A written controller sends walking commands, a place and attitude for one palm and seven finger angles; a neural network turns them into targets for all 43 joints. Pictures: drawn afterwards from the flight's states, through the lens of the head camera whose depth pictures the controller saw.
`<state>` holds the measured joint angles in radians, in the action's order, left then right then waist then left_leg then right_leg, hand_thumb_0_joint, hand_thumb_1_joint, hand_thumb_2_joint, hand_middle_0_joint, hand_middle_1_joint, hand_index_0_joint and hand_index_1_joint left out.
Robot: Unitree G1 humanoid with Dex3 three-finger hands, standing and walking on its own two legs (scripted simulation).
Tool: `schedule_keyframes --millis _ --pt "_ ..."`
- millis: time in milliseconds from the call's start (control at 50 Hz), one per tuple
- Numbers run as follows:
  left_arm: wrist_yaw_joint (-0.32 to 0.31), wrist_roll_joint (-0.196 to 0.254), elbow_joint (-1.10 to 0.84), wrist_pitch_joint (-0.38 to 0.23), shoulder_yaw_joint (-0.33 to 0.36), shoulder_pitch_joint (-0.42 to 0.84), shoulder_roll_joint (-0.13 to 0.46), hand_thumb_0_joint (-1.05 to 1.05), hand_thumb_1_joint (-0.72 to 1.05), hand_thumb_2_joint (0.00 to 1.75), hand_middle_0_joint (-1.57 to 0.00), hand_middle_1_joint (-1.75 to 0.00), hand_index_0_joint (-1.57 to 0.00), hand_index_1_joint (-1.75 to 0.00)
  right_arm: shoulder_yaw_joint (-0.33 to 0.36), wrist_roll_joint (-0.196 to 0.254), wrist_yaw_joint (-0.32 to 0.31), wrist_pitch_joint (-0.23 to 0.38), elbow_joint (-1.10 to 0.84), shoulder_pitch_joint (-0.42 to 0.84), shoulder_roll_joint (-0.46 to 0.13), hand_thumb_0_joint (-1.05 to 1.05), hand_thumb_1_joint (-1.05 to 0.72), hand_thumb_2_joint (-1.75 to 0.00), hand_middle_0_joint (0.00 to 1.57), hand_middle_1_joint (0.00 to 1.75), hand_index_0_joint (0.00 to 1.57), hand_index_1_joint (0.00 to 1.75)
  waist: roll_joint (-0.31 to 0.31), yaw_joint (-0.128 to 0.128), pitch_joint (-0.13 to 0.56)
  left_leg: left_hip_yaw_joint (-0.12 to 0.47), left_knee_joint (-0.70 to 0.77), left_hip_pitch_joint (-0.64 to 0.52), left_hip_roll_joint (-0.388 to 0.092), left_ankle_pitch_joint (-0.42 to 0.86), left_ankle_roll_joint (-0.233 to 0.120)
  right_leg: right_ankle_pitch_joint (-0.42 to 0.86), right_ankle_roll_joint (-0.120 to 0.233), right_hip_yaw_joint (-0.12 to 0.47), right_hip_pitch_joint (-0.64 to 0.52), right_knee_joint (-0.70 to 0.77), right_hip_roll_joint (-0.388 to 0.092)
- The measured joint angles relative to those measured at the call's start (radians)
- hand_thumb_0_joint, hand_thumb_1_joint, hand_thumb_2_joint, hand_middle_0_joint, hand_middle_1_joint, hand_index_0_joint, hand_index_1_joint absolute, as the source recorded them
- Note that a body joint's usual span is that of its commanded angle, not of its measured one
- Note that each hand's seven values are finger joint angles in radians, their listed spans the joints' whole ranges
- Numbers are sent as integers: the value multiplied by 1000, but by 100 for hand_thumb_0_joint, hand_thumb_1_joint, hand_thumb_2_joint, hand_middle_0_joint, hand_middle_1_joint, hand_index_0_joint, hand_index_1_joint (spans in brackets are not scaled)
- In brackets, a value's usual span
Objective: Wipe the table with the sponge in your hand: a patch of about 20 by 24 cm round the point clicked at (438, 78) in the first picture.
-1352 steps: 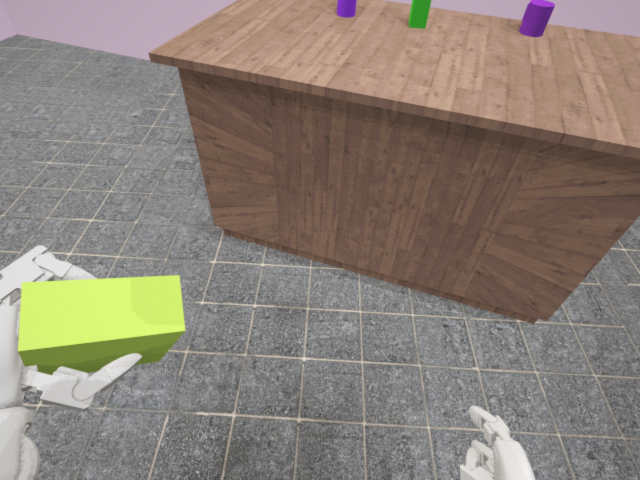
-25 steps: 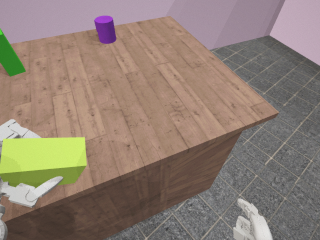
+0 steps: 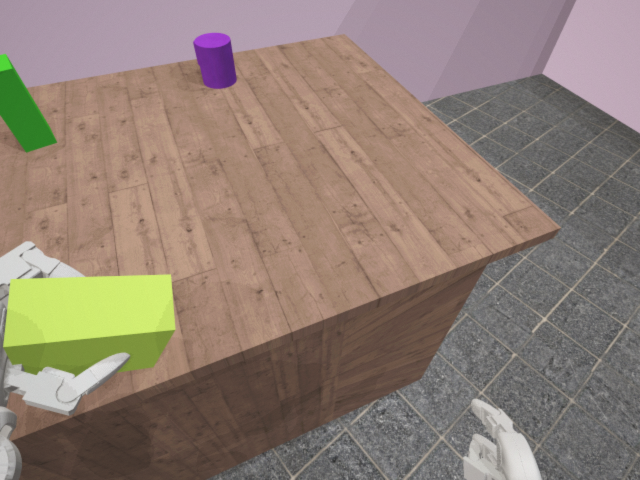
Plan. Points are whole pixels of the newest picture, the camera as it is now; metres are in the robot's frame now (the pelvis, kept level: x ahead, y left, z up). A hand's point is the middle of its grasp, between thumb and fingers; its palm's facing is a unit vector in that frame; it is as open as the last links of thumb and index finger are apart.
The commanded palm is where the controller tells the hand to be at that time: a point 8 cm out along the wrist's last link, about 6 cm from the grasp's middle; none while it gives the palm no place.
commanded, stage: shuffle to correct the standing spot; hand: left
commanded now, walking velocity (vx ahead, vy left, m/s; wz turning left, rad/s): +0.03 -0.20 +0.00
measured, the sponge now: (117, 329) +0.23 +0.21 +0.14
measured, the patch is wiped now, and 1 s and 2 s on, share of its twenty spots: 0.00 0.00 0.00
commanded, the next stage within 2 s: come to a stop and stand still in 0.16 s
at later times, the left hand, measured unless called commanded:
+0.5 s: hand (45, 305) +0.24 +0.27 +0.16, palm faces +0.38 -0.82 -0.43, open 9.6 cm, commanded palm +0.15 +0.29 +0.18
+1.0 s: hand out of the picture +0.17 +0.30 +0.16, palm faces +0.40 -0.86 -0.33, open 9.6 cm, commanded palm +0.12 +0.34 +0.18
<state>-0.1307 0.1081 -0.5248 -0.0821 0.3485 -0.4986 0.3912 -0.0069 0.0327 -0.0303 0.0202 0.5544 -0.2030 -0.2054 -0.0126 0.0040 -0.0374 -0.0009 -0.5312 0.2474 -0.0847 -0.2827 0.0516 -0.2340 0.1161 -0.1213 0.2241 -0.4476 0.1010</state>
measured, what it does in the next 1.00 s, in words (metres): shifts its weight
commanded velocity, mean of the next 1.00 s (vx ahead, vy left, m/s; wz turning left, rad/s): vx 0.00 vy -0.05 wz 0.00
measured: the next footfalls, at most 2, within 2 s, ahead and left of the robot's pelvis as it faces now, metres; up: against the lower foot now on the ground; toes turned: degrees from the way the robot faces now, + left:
none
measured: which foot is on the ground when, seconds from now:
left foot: down 0.00-1.00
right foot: down 0.00-1.00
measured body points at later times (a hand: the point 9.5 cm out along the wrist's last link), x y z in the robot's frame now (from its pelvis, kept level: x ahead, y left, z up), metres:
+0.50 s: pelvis -0.02 +0.01 +0.00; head +0.03 +0.01 +0.44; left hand +0.21 +0.31 +0.19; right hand +0.16 -0.24 -0.08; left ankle +0.00 +0.15 -0.73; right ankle +0.02 -0.06 -0.72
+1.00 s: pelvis -0.05 +0.06 +0.00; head -0.06 +0.07 +0.45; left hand +0.15 +0.34 +0.18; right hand +0.12 -0.16 -0.07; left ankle +0.00 +0.13 -0.73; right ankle +0.03 -0.07 -0.73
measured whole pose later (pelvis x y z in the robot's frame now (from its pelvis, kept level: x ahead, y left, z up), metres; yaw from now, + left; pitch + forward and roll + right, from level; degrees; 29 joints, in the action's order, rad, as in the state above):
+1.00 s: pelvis -0.05 +0.06 +0.00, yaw -1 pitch -5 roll -1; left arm -0.10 -0.01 -0.38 -0.20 0.32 -0.34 0.32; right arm -0.03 0.02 -0.01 0.16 0.58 -0.24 -0.18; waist 0.01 -0.03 -0.05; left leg -0.02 -0.53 0.22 0.04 -0.24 -0.06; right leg -0.23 -0.01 -0.02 0.26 -0.49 0.01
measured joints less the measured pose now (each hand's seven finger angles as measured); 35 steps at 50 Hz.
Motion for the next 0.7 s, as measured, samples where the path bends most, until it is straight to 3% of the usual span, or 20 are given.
schedule_keyframes --millis 300,340,360,380,420,440,480,520,600,660,700 --pt "4 3 -14 1 2 -8 10 -1 -45 104 -79 -136 -78 -137 3 -1 2 -2 -6 15 1 1 -90 -89 20 30 20 30 -3 5 -12 4 -19 5 1 -15 0 -16 2 -3 3 -17 -2" --pt "65 -50 53 -25 32 124 91 -1 -45 104 -79 -136 -79 -136 29 -15 -7 52 16 -12 16 1 -90 -89 20 30 20 29 19 -45 -27 -25 -30 12 -5 2 -20 -8 -8 -3 -1 -8 -2" --pt "77 -53 103 -54 60 192 125 -1 -45 104 -79 -136 -79 -136 30 -17 -6 64 25 -16 21 1 -90 -89 20 30 20 29 36 -58 -33 -35 -35 20 -3 9 -31 -1 -10 -2 4 -5 -5" --pt "73 -47 147 -79 92 236 139 -1 -45 104 -79 -136 -79 -136 27 -12 0 75 29 -12 19 1 -90 -89 20 30 20 29 47 -65 -43 -49 -26 17 -1 18 -45 7 -18 4 10 -7 -6" --pt "53 -32 193 -97 142 263 119 -1 -45 104 -79 -136 -79 -137 26 -9 16 93 14 1 1 1 -90 -89 20 30 20 30 47 -59 -61 -74 24 -8 -2 14 -43 20 -85 23 59 -78 -13" --pt "44 -27 196 -96 150 258 95 -1 -45 104 -79 -136 -78 -137 33 -11 24 101 0 9 -11 1 -90 -89 20 30 20 30 41 -48 -71 -84 23 -7 1 18 -30 28 -129 36 101 -154 -21" --pt "39 -28 165 -87 120 216 33 -1 -45 104 -79 -136 -78 -137 54 -12 41 114 -25 15 -32 1 -90 -89 20 30 20 30 21 -26 -98 -96 -3 -11 16 17 -27 -22 -163 64 143 -260 -50" --pt "48 -43 103 -86 54 135 -18 -1 -45 104 -78 -136 -78 -137 63 -9 52 124 -40 7 -42 1 -90 -89 20 30 20 30 6 -11 -100 -103 -46 -6 29 -6 -34 -34 -157 79 120 -203 -89" --pt "69 -60 14 -104 -37 11 -31 -1 -45 104 -78 -136 -78 -137 48 -3 37 117 -9 10 -26 1 -90 -89 20 30 20 29 -14 17 -96 -33 -226 62 38 -117 -49 -13 -69 47 96 -178 -77" --pt "53 -54 6 -111 -22 2 -6 -1 -45 104 -79 -136 -79 -137 23 -5 17 111 24 -4 5 1 -90 -89 20 30 20 29 25 -1 -75 -7 -275 87 72 -127 -56 15 -60 50 92 -143 -76" --pt "29 -52 11 -113 13 17 0 -1 -45 104 -79 -136 -79 -136 5 -12 7 117 34 -16 12 2 -90 -89 20 30 20 29 38 -13 -58 -8 -149 44 78 -82 -63 39 -68 56 92 -115 -71"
